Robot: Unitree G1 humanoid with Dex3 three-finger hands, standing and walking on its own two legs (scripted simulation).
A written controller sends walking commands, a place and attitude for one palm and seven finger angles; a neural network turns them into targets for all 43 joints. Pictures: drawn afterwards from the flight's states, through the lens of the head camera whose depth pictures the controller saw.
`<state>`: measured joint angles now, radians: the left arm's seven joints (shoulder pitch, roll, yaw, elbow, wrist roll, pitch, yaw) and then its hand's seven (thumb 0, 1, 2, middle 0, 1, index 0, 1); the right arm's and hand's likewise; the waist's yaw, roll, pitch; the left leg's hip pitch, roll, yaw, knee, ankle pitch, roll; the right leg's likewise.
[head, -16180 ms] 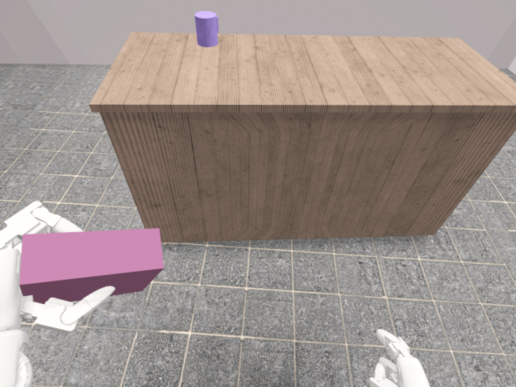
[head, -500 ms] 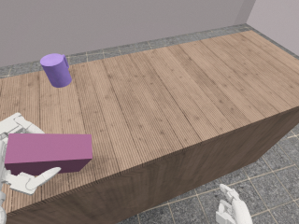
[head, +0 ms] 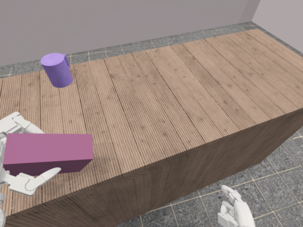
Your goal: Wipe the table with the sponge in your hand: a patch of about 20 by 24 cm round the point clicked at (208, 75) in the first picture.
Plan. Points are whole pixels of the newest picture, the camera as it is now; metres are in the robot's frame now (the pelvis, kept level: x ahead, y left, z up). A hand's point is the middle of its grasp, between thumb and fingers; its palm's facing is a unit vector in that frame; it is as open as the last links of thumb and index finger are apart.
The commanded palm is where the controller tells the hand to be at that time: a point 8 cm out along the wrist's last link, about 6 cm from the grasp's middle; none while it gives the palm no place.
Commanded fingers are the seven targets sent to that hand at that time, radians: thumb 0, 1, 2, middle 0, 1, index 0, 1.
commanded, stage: shuffle to correct the standing spot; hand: left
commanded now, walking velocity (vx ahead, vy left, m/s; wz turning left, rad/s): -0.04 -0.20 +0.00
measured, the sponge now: (63, 155) +0.23 +0.20 +0.13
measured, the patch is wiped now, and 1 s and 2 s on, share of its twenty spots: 0.00 0.00 0.00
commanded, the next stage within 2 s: come to a stop and stand still in 0.92 s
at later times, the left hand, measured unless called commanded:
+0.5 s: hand (33, 153) +0.22 +0.24 +0.16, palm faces +0.31 -0.85 -0.43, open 9.5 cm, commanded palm +0.16 +0.28 +0.18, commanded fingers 0.00 0.10 1.30 -1.20 -1.60 -1.20 -1.60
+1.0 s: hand (41, 151) +0.22 +0.23 +0.16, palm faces +0.30 -0.85 -0.42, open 9.5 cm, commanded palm +0.17 +0.27 +0.18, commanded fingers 0.00 0.10 1.30 -1.20 -1.60 -1.20 -1.60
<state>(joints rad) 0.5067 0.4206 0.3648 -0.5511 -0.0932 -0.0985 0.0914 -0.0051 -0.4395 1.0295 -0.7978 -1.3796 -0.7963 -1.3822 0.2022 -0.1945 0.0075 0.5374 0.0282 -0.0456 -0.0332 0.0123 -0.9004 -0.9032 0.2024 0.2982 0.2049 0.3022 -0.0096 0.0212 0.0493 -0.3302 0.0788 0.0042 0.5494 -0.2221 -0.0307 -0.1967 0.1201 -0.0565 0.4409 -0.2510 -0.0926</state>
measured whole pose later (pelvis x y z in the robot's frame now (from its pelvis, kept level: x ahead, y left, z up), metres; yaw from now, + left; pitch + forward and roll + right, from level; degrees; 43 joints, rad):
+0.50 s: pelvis +0.00 +0.00 +0.00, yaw +0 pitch +0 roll -2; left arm 0.50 0.41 0.35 -0.54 -0.09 -0.09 0.10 -0.01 -0.44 1.03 -0.80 -1.38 -0.80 -1.38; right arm 0.21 -0.20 0.01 0.54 0.03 -0.05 -0.03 0.01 -0.90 -0.90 0.20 0.30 0.20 0.30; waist -0.01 0.03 0.04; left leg -0.33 0.08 0.00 0.55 -0.22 -0.03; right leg -0.20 0.12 -0.06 0.45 -0.26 -0.10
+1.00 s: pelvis +0.01 -0.01 +0.00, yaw +0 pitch +0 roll -1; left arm 0.51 0.41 0.35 -0.54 -0.10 -0.08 0.10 -0.01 -0.44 1.03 -0.80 -1.38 -0.80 -1.38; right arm 0.20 -0.21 0.00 0.54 0.04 -0.04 -0.04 0.01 -0.90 -0.90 0.20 0.30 0.20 0.30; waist -0.02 0.03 0.03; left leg -0.33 0.08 0.00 0.57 -0.25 -0.04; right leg -0.20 0.12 -0.07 0.48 -0.29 -0.11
